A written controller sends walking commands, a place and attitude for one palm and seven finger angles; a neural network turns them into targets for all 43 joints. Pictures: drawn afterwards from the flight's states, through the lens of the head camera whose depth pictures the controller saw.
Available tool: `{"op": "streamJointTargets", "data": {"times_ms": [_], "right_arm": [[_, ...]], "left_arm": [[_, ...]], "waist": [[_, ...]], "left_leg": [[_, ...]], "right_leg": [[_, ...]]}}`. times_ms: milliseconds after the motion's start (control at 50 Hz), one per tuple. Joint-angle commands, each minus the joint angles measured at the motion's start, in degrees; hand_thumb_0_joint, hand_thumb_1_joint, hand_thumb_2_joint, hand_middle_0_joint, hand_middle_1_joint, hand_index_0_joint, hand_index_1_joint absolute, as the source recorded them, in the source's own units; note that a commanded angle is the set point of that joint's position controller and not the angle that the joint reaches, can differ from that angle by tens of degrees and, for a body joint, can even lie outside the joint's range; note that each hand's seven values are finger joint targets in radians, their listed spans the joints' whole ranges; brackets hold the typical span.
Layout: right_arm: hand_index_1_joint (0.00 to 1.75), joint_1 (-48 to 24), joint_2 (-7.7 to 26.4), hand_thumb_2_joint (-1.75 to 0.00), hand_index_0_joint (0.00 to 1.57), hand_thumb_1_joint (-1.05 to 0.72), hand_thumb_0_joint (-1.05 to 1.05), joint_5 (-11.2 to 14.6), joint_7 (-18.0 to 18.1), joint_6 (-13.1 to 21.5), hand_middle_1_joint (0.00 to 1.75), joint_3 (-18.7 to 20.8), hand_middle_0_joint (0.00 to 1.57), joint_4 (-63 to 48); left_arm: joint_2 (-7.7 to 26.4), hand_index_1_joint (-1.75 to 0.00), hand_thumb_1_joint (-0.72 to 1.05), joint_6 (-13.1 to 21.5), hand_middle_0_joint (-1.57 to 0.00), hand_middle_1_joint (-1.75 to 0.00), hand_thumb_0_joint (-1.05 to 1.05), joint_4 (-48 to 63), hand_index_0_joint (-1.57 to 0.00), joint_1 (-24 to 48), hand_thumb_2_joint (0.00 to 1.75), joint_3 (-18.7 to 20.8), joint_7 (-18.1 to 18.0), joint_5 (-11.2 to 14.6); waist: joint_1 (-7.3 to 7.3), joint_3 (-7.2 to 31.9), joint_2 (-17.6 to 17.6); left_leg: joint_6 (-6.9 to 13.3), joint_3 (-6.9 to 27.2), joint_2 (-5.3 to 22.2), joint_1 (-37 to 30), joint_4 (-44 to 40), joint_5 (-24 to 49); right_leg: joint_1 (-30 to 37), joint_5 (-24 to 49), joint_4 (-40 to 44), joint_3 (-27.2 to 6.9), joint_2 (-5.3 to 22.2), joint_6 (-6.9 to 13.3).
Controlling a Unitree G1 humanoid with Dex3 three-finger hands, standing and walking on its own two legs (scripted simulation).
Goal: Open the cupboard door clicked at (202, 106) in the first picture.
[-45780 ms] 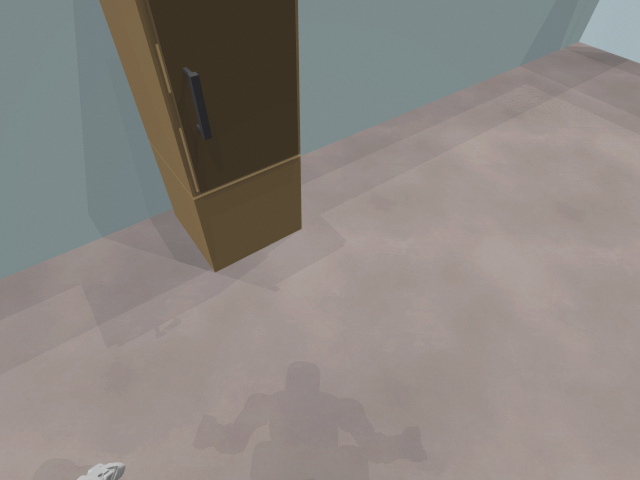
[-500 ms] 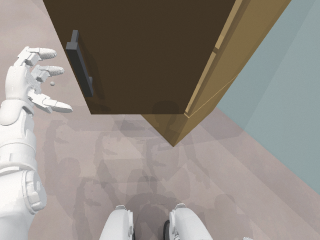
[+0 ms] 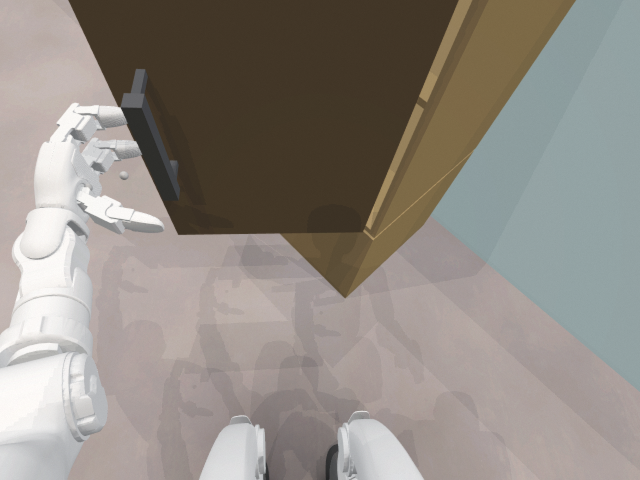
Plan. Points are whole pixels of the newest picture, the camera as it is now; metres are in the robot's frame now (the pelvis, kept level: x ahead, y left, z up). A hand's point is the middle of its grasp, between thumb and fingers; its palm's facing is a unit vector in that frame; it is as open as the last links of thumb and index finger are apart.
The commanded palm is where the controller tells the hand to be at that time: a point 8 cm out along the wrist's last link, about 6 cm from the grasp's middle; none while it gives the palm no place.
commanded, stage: slide the fingers in behind the handle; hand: left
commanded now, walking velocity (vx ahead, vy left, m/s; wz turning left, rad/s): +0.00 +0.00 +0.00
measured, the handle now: (157, 142) +0.52 +0.20 +0.05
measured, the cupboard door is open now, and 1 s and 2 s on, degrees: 50 50 50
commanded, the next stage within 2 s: close the thumb around the handle in 1.06 s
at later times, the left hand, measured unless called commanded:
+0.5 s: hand (158, 172) +0.47 +0.19 +0.05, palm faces +0.03 -1.00 -0.01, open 14.0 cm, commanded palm +0.45 +0.23 +0.05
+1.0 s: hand (164, 175) +0.47 +0.18 +0.05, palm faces +0.05 -1.00 -0.01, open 14.0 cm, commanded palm +0.44 +0.22 +0.05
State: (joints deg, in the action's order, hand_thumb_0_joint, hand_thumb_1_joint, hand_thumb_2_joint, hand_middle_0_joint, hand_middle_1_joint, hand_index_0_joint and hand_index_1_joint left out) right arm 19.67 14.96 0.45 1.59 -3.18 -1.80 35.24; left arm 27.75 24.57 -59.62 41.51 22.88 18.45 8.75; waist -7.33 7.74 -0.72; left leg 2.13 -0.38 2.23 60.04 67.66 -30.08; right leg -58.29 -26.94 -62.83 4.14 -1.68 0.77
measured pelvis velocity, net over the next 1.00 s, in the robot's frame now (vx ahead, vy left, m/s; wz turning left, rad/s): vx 0.00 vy -0.01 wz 0.01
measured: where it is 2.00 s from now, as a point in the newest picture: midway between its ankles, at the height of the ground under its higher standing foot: outside the picture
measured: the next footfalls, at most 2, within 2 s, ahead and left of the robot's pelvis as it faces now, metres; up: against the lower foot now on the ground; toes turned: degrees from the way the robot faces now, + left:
none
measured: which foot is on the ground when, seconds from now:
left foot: down 0.00-1.00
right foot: down 0.00-1.00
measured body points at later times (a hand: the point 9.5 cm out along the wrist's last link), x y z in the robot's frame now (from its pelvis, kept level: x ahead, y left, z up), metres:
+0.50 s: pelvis +0.00 +0.00 +0.00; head +0.12 +0.02 +0.43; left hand +0.47 +0.24 +0.05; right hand +0.04 -0.27 -0.11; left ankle +0.01 +0.09 -0.65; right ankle +0.03 -0.12 -0.65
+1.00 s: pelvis +0.00 -0.01 +0.00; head +0.12 +0.01 +0.43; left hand +0.46 +0.23 +0.05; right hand +0.05 -0.27 -0.12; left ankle +0.01 +0.09 -0.65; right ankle +0.03 -0.12 -0.65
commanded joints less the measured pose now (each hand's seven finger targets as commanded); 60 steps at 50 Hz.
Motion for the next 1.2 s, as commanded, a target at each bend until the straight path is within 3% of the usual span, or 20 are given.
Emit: {"op": "streamJointTargets", "data": {"times_ms": [0,200,240,340,360,420,460,500,600,640,720,760,820,900,920,1000,1020,1060,1100,1180], "right_arm": [[0.30,7.66,10.46,-0.90,0.20,-0.90,0.00,-0.08,0.42,1.44,0.30,3.50,0.20,-3.42],[0.30,7.40,10.13,-0.90,0.20,-0.90,0.00,-0.40,0.12,1.65,0.30,3.51,0.20,-3.52],[0.30,7.02,9.84,-0.90,0.20,-0.90,0.00,-0.30,-0.19,1.54,0.30,3.58,0.20,-3.37],[0.30,7.31,9.97,-0.90,0.20,-0.90,0.00,-0.50,-0.20,1.37,0.30,3.60,0.20,-3.56],[0.30,7.26,9.67,-0.90,0.20,-0.90,0.00,-0.47,-0.29,1.36,0.30,3.61,0.20,-3.61],[0.30,7.54,9.69,-0.90,0.20,-0.90,0.00,-0.61,-0.54,1.31,0.30,3.84,0.20,-3.20],[0.30,7.49,9.58,-0.90,0.20,-0.90,0.00,-0.60,-0.70,1.16,0.30,3.93,0.20,-3.29],[0.30,7.91,9.77,-0.90,0.20,-0.90,0.00,-0.65,-0.52,1.10,0.30,3.88,0.20,-3.17],[0.30,7.74,9.44,-0.90,0.20,-0.90,0.00,-0.90,-0.75,1.27,0.30,3.99,0.20,-3.58],[0.30,7.43,9.17,-0.90,0.20,-0.90,0.00,-0.88,-0.97,1.17,0.30,3.85,0.20,-3.38],[0.30,7.56,9.49,-0.90,0.20,-0.90,0.00,-0.79,-0.84,0.84,0.30,3.97,0.20,-3.48],[0.30,7.34,9.34,-0.90,0.20,-0.90,0.00,-0.77,-0.86,0.77,0.30,3.90,0.20,-3.58],[0.30,7.21,9.44,-0.90,0.20,-0.90,0.00,-0.74,-0.79,0.93,0.30,3.95,0.20,-3.81],[0.30,7.30,9.46,-0.90,0.20,-0.90,0.00,-0.73,-0.53,1.05,0.30,3.81,0.20,-3.65],[0.30,6.89,9.35,-0.90,0.20,-0.90,0.00,-0.64,-0.60,1.15,0.30,3.90,0.20,-3.61],[0.30,7.29,9.53,-0.90,0.20,-0.90,0.00,-0.72,-0.47,1.27,0.30,3.97,0.20,-3.05],[0.30,7.06,9.65,-0.90,0.20,-0.90,0.00,-0.66,-0.46,1.24,0.30,4.04,0.20,-3.01],[0.30,6.77,9.34,-0.90,0.20,-0.90,0.00,-0.69,-0.61,1.28,0.30,4.06,0.20,-3.02],[0.30,7.38,9.70,-0.90,0.20,-0.90,0.00,-0.73,-0.45,1.16,0.30,3.95,0.20,-2.87],[0.30,6.97,9.66,-0.90,0.20,-0.90,0.00,-0.81,-0.51,1.09,0.30,3.90,0.20,-3.24]], "left_arm": [[12.95,-1.20,-0.50,4.26,-0.30,-1.20,0.00,10.64,-0.30,21.67,0.30,1.37,-1.07,1.14],[11.12,-1.20,-0.50,5.44,-0.30,-1.20,0.00,11.26,-0.30,24.10,0.30,-0.10,-3.01,0.23],[7.91,-1.20,-0.50,5.04,-0.30,-1.20,0.00,10.45,-0.30,23.89,0.30,-2.58,-3.25,-0.16],[10.85,-1.20,-0.50,5.20,-0.30,-1.20,0.00,11.04,-0.30,23.66,0.30,0.27,-4.77,-0.53],[8.29,-1.20,-0.50,5.26,-0.30,-1.20,0.00,11.35,-0.30,23.86,0.30,-1.78,-4.88,-0.65],[7.50,-1.20,-0.50,5.85,-0.30,-1.20,0.00,12.20,-0.30,24.66,0.30,-2.30,-5.61,-0.74],[5.91,-1.20,-0.50,5.53,-0.30,-1.20,0.00,10.81,-0.30,23.51,0.30,-3.12,-6.11,-0.77],[7.74,-1.20,-0.50,5.54,-0.30,-1.20,0.00,9.94,-0.30,24.67,0.30,-1.58,-6.77,-0.92],[7.37,-1.20,-0.50,6.73,-0.30,-1.20,0.00,12.36,-0.30,24.12,0.30,-1.41,-7.73,-1.21],[5.37,-1.20,-0.50,6.61,-0.30,-1.20,0.00,11.33,-0.30,23.66,0.30,-3.08,-7.79,-1.45],[7.68,-1.20,-0.50,6.50,-0.30,-1.20,0.00,10.80,-0.30,22.44,0.30,-1.07,-8.08,-1.58],[6.39,-1.20,-0.50,6.45,-0.30,-1.20,0.00,10.85,-0.30,23.21,0.30,-2.39,-7.91,-1.70],[7.18,-1.20,-0.50,7.04,-0.30,-1.20,0.00,11.71,-0.30,22.67,0.30,-1.41,-7.86,-1.21],[7.09,-1.20,-0.50,7.11,-0.30,-1.20,0.00,10.90,-0.30,24.40,0.30,-1.98,-7.49,-1.20],[5.80,-1.20,-0.50,7.14,-0.30,-1.20,0.00,11.26,-0.30,24.30,0.30,-3.08,-7.32,-1.36],[5.17,-1.20,-0.50,7.17,-0.30,-1.20,0.00,11.08,-0.30,25.85,0.30,-3.66,-7.12,-0.83],[6.03,-1.20,-0.50,7.27,-0.30,-1.20,0.00,11.23,-0.30,25.21,0.30,-2.89,-7.23,-0.94],[3.61,-1.20,-0.50,6.94,-0.30,-1.20,0.00,11.00,-0.30,25.06,0.30,-4.80,-7.28,-1.09],[5.94,-1.20,-0.50,6.58,-0.30,-1.20,0.00,8.93,-0.30,24.88,0.30,-2.88,-7.83,-1.21],[6.71,-1.21,-0.39,6.58,-0.31,-1.21,0.00,9.86,-0.31,25.66,0.35,-2.46,-8.53,-1.83]], "waist": [[-0.31,24.36,-5.29],[-0.50,26.68,-6.32],[-0.85,25.69,-7.56],[0.27,27.40,-6.39],[-0.51,26.92,-5.77],[-0.51,27.18,-7.32],[-0.76,26.21,-5.85],[-0.95,24.63,-3.64],[-0.16,27.86,-5.39],[-0.45,27.07,-5.48],[0.01,26.77,-4.52],[-0.36,25.11,-4.84],[0.31,27.09,-4.92],[-0.66,24.87,-3.73],[-0.59,25.78,-5.77],[-1.17,25.59,-4.79],[-0.46,26.84,-5.72],[-0.93,26.27,-5.99],[-1.05,24.46,-3.59],[-0.60,25.64,-4.87]], "left_leg": [[-0.86,3.73,-0.65,-19.95,-8.30,21.65],[-1.02,3.77,-0.84,-20.87,-7.83,22.31],[-1.27,3.83,-0.73,-21.81,-8.03,22.28],[-1.13,3.56,-1.03,-20.07,-8.03,21.85],[-1.04,3.49,-1.00,-20.56,-8.05,22.48],[-1.34,3.77,-0.78,-22.30,-7.96,24.18],[-1.20,3.48,-0.96,-21.13,-7.98,22.75],[-0.84,3.35,-1.19,-18.48,-7.95,20.80],[-0.88,2.94,-1.35,-20.37,-7.82,22.50],[-1.05,2.94,-1.33,-19.75,-8.05,21.83],[-0.97,2.63,-1.35,-18.82,-8.14,22.00],[-0.99,2.66,-1.36,-18.39,-8.42,20.69],[-0.97,2.57,-1.47,-19.01,-8.33,20.81],[-0.65,2.67,-1.57,-17.12,-8.26,18.81],[-0.90,2.66,-1.51,-18.80,-8.35,19.33],[-0.88,3.20,-1.37,-19.68,-8.07,19.81],[-1.07,3.26,-1.37,-20.28,-8.11,20.57],[-1.17,3.35,-1.29,-20.90,-8.16,20.51],[-0.93,3.55,-1.35,-18.67,-8.21,19.51],[-0.97,3.19,-1.50,-18.58,-8.22,19.08]], "right_leg": [[9.99,15.62,6.58,-2.05,-1.07,0.76],[10.20,16.52,5.97,-2.33,-0.89,0.81],[8.11,15.81,6.06,-2.00,-0.79,0.72],[11.13,16.68,5.83,-2.46,-0.70,0.74],[10.68,17.18,5.96,-2.30,-0.72,0.66],[9.48,17.78,5.66,-2.03,-0.78,0.79],[9.68,17.13,6.12,-2.19,-0.77,0.62],[10.87,16.62,6.26,-2.43,-0.76,0.60],[12.27,18.28,6.00,-2.74,-0.76,0.70],[11.83,17.79,5.96,-2.55,-0.65,0.57],[12.95,18.75,6.06,-2.84,-0.56,0.51],[12.26,17.68,6.29,-2.75,-0.57,0.54],[13.10,17.76,6.29,-3.02,-0.58,0.59],[12.93,16.71,6.46,-3.17,-0.63,0.55],[11.66,16.48,6.50,-3.02,-0.53,0.56],[10.66,16.14,6.34,-2.64,-0.66,0.65],[10.78,16.55,6.18,-2.74,-0.55,0.71],[9.74,16.08,6.24,-2.41,-0.57,0.69],[10.32,15.59,6.26,-2.40,-0.71,0.72],[10.79,15.48,6.27,-2.71,-0.49,0.64]]}}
